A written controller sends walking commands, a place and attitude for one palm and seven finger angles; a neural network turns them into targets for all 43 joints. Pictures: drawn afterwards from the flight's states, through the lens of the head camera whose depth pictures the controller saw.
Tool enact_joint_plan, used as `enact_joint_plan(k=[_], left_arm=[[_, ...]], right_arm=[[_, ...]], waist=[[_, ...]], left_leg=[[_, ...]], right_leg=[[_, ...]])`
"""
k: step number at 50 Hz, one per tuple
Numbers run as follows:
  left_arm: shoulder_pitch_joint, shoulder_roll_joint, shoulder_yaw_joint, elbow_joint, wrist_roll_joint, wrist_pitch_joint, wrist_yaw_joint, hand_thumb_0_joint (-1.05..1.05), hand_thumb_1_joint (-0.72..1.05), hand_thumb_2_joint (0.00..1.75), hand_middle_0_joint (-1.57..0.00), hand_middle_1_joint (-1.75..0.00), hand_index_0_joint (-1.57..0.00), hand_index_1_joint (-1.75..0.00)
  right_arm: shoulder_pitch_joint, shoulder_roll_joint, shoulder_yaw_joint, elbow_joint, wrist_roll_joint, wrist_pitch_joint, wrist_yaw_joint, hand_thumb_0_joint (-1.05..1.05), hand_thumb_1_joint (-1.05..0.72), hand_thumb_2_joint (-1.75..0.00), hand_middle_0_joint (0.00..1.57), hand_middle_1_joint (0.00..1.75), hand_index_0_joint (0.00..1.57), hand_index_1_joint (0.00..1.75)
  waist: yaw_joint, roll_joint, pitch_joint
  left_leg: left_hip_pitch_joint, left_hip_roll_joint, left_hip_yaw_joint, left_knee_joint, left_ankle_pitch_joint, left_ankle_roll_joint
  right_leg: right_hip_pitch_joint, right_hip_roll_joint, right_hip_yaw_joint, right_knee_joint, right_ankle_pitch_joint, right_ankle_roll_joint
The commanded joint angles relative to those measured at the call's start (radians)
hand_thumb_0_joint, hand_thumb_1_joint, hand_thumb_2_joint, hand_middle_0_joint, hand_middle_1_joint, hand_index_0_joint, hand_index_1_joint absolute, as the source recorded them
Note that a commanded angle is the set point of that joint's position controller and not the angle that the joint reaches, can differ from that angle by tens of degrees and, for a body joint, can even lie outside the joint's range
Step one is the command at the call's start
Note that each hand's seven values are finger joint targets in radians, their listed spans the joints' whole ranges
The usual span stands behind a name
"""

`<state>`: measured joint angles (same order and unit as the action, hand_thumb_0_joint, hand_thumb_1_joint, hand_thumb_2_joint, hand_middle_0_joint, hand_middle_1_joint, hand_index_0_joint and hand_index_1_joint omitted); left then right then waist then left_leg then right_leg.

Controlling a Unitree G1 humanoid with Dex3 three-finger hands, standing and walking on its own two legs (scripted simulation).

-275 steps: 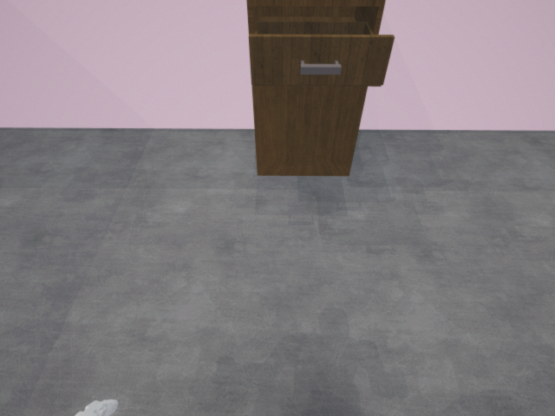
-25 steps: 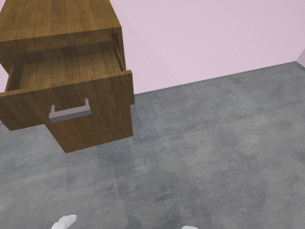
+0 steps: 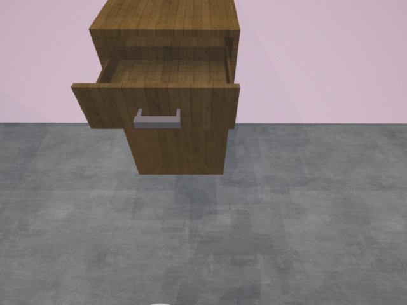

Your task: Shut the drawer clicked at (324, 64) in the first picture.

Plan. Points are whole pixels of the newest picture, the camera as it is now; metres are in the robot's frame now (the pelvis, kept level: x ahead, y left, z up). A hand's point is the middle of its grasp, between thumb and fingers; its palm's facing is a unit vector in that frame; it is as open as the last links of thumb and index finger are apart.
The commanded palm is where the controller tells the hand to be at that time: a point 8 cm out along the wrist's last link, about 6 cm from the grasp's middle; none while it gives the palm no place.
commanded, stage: take the last steps up to it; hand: left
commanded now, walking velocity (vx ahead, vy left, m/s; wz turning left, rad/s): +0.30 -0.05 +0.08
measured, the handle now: (158, 117) +0.59 +0.18 -0.01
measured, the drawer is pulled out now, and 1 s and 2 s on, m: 0.28 0.28 0.28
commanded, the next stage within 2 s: come to a stop and stand still in 1.10 s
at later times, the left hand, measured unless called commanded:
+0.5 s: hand out of the picture +0.06 +0.21 -0.17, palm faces +0.04 -0.99 -0.16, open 7.3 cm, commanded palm none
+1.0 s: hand (174, 271) +0.22 +0.09 -0.16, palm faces +0.10 -0.97 -0.22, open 7.2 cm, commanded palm none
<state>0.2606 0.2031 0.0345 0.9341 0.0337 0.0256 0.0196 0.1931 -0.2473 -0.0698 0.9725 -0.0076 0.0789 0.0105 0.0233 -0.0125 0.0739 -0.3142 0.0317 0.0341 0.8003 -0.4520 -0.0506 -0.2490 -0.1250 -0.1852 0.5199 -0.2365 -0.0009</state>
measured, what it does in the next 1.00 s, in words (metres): walks ahead: left foot, then right foot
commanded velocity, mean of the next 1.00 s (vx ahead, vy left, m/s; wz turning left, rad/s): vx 0.27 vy -0.07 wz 0.02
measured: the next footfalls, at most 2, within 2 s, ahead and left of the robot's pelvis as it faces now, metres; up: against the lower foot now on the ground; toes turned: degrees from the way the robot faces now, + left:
left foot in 0.06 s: +0.01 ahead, +0.13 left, +0.00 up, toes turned +5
right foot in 0.70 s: +0.24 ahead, -0.16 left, +0.00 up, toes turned -7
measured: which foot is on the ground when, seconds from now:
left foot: up 0.00-0.04, down 0.06-0.70, up 0.72-1.00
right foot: down 0.00-0.06, up 0.08-0.68, down 0.70-1.00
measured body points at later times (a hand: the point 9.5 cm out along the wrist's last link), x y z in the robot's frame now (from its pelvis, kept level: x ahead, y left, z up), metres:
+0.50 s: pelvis +0.05 +0.02 +0.01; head +0.04 +0.04 +0.46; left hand +0.06 +0.26 -0.16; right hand -0.02 -0.19 -0.14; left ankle -0.03 +0.12 -0.74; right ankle +0.11 -0.11 -0.66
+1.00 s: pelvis +0.19 -0.09 +0.00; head +0.19 -0.11 +0.45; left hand +0.21 +0.14 -0.14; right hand +0.25 -0.33 -0.15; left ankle +0.23 +0.04 -0.67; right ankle +0.20 -0.16 -0.74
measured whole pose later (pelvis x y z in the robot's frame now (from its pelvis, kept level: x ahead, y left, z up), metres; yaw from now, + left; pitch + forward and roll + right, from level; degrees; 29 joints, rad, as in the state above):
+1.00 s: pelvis +0.19 -0.09 +0.00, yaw +3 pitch -2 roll +0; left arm 0.27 0.15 0.03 1.08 0.02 -0.06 0.02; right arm 0.23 -0.19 -0.07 1.03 -0.02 0.00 -0.01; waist -0.01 0.04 0.00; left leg -0.52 0.11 0.07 1.00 -0.26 -0.02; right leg -0.15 0.03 -0.18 0.38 -0.21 -0.09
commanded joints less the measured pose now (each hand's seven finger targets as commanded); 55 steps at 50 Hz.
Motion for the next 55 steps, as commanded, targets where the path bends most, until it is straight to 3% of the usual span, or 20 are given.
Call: enact_joint_plan(k=[1, 2, 3, 4, 5, 6, 8, 10, 13, 25, 30, 32, 33, 34, 35, 36, 39, 43, 50, 55], left_arm=[[0.011, 0.2, 0.059, -0.024, -0.011, -0.018, 0.014, 0.0, 0.9, 0.9, -0.2, -0.3, -0.2, -0.3], [0.016, 0.154, 0.045, -0.023, -0.023, -0.012, 0.01, 0.0, 0.9, 0.9, -0.2, -0.3, -0.2, -0.3], [0.022, 0.079, 0.028, -0.043, -0.026, -0.007, 0.001, 0.0, 0.9, 0.9, -0.2, -0.3, -0.2, -0.3], [-0.04, 0.089, 0.021, -0.057, -0.011, -0.004, 0.001, 0.0, 0.9, 0.9, -0.2, -0.3, -0.2, -0.3], [-0.05, 0.092, 0.023, -0.065, -0.006, -0.009, -0.007, 0.0, 0.9, 0.9, -0.2, -0.3, -0.2, -0.3], [-0.057, 0.086, 0.028, -0.026, 0.005, -0.004, -0.006, 0.0, 0.9, 0.9, -0.2, -0.3, -0.2, -0.3], [-0.009, 0.095, 0.028, 0.029, 0.0, -0.011, -0.023, 0.0, 0.9, 0.9, -0.2, -0.3, -0.2, -0.3], [0.036, 0.086, 0.025, 0.07, -0.004, -0.019, -0.031, 0.0, 0.9, 0.9, -0.2, -0.3, -0.2, -0.3], [0.054, 0.08, 0.024, 0.091, -0.006, -0.018, -0.025, 0.0, 0.9, 0.9, -0.2, -0.3, -0.2, -0.3], [-0.153, 0.034, 0.027, 0.028, -0.014, -0.017, -0.046, 0.0, 0.9, 0.9, -0.2, -0.3, -0.2, -0.3], [-0.193, 0.012, 0.028, 0.01, -0.022, -0.04, -0.052, 0.0, 0.9, 0.9, -0.2, -0.3, -0.2, -0.3], [-0.098, 0.024, 0.038, 0.042, -0.02, -0.053, -0.05, 0.0, 0.9, 0.9, -0.2, -0.3, -0.2, -0.3], [0.028, 0.05, 0.043, 0.085, -0.017, -0.065, -0.046, 0.0, 0.9, 0.9, -0.2, -0.3, -0.2, -0.3], [0.169, 0.112, 0.058, 0.133, -0.01, -0.082, -0.038, 0.0, 0.9, 0.9, -0.2, -0.3, -0.2, -0.3], [0.289, 0.234, 0.088, 0.16, -0.011, -0.088, -0.019, 0.0, 0.9, 0.9, -0.2, -0.3, -0.2, -0.3], [0.309, 0.249, 0.083, 0.164, -0.028, -0.082, -0.011, 0.0, 0.9, 0.9, -0.2, -0.3, -0.2, -0.3], [0.04, 0.126, 0.047, 0.107, -0.025, -0.082, -0.006, 0.0, 0.9, 0.9, -0.2, -0.3, -0.2, -0.3], [0.015, 0.026, 0.011, 0.11, -0.017, -0.097, 0.002, 0.0, 0.9, 0.9, -0.2, -0.3, -0.2, -0.3], [0.106, 0.05, 0.009, 0.14, -0.014, -0.111, 0.003, 0.0, 0.9, 0.9, -0.2, -0.3, -0.2, -0.3], [0.176, 0.061, 0.006, 0.178, -0.011, -0.108, 0.002, 0.0, 0.9, 0.9, -0.2, -0.3, -0.2, -0.3]], right_arm=[[0.075, -0.035, 0.004, -0.045, 0.0, -0.055, -0.006, 0.0, -0.9, -0.9, 0.2, 0.3, 0.2, 0.3], [0.116, -0.083, -0.002, -0.031, -0.003, -0.069, -0.009, 0.0, -0.9, -0.9, 0.2, 0.3, 0.2, 0.3], [0.143, -0.181, -0.022, -0.031, -0.017, -0.076, -0.014, 0.0, -0.9, -0.9, 0.2, 0.3, 0.2, 0.3], [0.161, -0.22, -0.026, -0.028, -0.022, -0.067, -0.018, 0.0, -0.9, -0.9, 0.2, 0.3, 0.2, 0.3], [0.146, -0.216, -0.018, -0.035, -0.025, -0.067, -0.018, 0.0, -0.9, -0.9, 0.2, 0.3, 0.2, 0.3], [0.135, -0.158, -0.009, -0.016, -0.026, -0.081, -0.03, 0.0, -0.9, -0.9, 0.2, 0.3, 0.2, 0.3], [0.095, -0.087, 0.019, -0.014, -0.018, -0.095, -0.04, 0.0, -0.9, -0.9, 0.2, 0.3, 0.2, 0.3], [0.127, -0.071, 0.023, 0.0, -0.009, -0.114, -0.044, 0.0, -0.9, -0.9, 0.2, 0.3, 0.2, 0.3], [0.202, -0.066, 0.021, 0.03, -0.006, -0.126, -0.049, 0.0, -0.9, -0.9, 0.2, 0.3, 0.2, 0.3], [0.344, -0.034, 0.015, 0.109, -0.02, -0.147, -0.061, 0.0, -0.9, -0.9, 0.2, 0.3, 0.2, 0.3], [0.325, -0.057, 0.004, 0.125, -0.032, -0.141, -0.052, 0.0, -0.9, -0.9, 0.2, 0.3, 0.2, 0.3], [0.302, -0.065, 0.001, 0.13, -0.028, -0.136, -0.049, 0.0, -0.9, -0.9, 0.2, 0.3, 0.2, 0.3], [0.302, -0.064, 0.0, 0.136, -0.023, -0.134, -0.045, 0.0, -0.9, -0.9, 0.2, 0.3, 0.2, 0.3], [0.323, -0.039, 0.001, 0.137, -0.013, -0.137, -0.035, 0.0, -0.9, -0.9, 0.2, 0.3, 0.2, 0.3], [0.359, 0.042, 0.02, 0.11, -0.003, -0.136, -0.026, 0.0, -0.9, -0.9, 0.2, 0.3, 0.2, 0.3], [0.275, 0.016, 0.019, 0.077, 0.001, -0.129, -0.029, 0.0, -0.9, -0.9, 0.2, 0.3, 0.2, 0.3], [0.218, 0.044, 0.005, 0.084, -0.01, -0.115, -0.023, 0.0, -0.9, -0.9, 0.2, 0.3, 0.2, 0.3], [0.26, 0.082, 0.009, 0.103, -0.022, -0.084, -0.018, 0.0, -0.9, -0.9, 0.2, 0.3, 0.2, 0.3], [0.084, 0.063, 0.008, 0.041, -0.017, -0.084, -0.002, 0.0, -0.9, -0.9, 0.2, 0.3, 0.2, 0.3], [-0.036, 0.062, 0.017, 0.013, -0.011, -0.097, 0.001, 0.0, -0.9, -0.9, 0.2, 0.3, 0.2, 0.3]], waist=[[-0.037, -0.141, -0.152], [-0.057, 0.008, -0.177], [-0.071, 0.313, -0.15], [-0.097, 0.289, -0.093], [-0.083, 0.193, -0.052], [-0.081, 0.268, -0.012], [-0.046, 0.207, 0.061], [-0.037, 0.138, 0.039], [-0.04, 0.138, 0.013], [-0.078, 0.127, 0.123], [-0.079, 0.168, 0.077], [-0.029, 0.146, 0.031], [0.024, 0.082, -0.044], [0.078, -0.022, -0.142], [0.103, -0.323, -0.278], [0.111, -0.236, -0.266], [0.006, -0.074, -0.048], [-0.057, -0.072, 0.011], [-0.024, -0.049, 0.006], [0.012, -0.052, 0.021]], left_leg=[[0.185, -0.025, 0.04, -0.359, 0.189, 0.018], [0.314, 0.054, -0.046, -0.466, 0.229, 0.039], [0.362, 0.297, -0.369, -0.553, 0.214, 0.12], [0.279, 0.373, -0.456, -0.595, 0.167, 0.204], [0.232, 0.395, -0.437, -0.607, 0.057, 0.24], [0.207, 0.307, -0.384, -0.643, 0.011, 0.19], [0.189, 0.23, -0.278, -0.647, 0.092, 0.152], [0.247, 0.203, -0.201, -0.628, 0.298, 0.14], [0.312, 0.211, -0.16, -0.603, 0.468, 0.133], [0.323, 0.297, -0.191, -0.649, 0.396, 0.243], [0.244, 0.273, -0.121, -0.584, 0.437, 0.203], [0.185, 0.244, -0.077, -0.476, 0.511, 0.172], [0.171, 0.195, -0.028, -0.322, 0.556, 0.139], [0.02, 0.143, 0.013, -0.091, 0.457, 0.098], [-0.226, -0.001, 0.082, 0.229, -0.067, 0.051], [-0.244, 0.008, -0.028, 0.4, -0.149, 0.074], [-0.247, 0.105, -0.053, 0.489, 0.06, 0.077], [-0.165, 0.111, -0.018, 0.359, 0.168, 0.043], [-0.217, 0.099, 0.008, 0.083, 0.202, 0.019], [-0.164, 0.067, 0.041, -0.082, 0.177, 0.028]], right_leg=[[0.052, -0.179, 0.158, -0.062, 0.223, -0.065], [-0.056, -0.113, 0.097, 0.044, 0.028, -0.01], [-0.289, 0.017, 0.026, 0.244, -0.283, 0.056], [-0.341, 0.041, 0.105, 0.377, -0.366, 0.045], [-0.356, 0.022, 0.135, 0.445, -0.324, 0.029], [-0.377, 0.03, 0.166, 0.486, -0.262, 0.032], [-0.38, 0.033, 0.182, 0.541, -0.11, 0.027], [-0.377, 0.043, 0.172, 0.565, -0.036, 0.036], [-0.398, 0.052, 0.182, 0.595, -0.017, 0.048], [-0.508, -0.009, 0.166, 0.426, 0.002, 0.042], [-0.274, 0.033, 0.097, 0.181, -0.034, 0.008], [-0.076, 0.078, 0.064, 0.078, 0.0, -0.008], [0.09, 0.106, 0.042, 0.001, 0.048, -0.015], [0.345, 0.025, 0.14, -0.038, 0.04, -0.048], [0.558, -0.268, 0.535, -0.153, 0.056, -0.14], [0.452, -0.325, 0.637, -0.238, 0.121, -0.176], [0.082, -0.247, 0.472, -0.318, -0.149, -0.159], [-0.067, -0.161, 0.236, -0.355, 0.081, -0.123], [0.079, -0.164, 0.236, -0.355, 0.229, -0.174], [0.143, -0.178, 0.231, -0.315, 0.346, -0.17]])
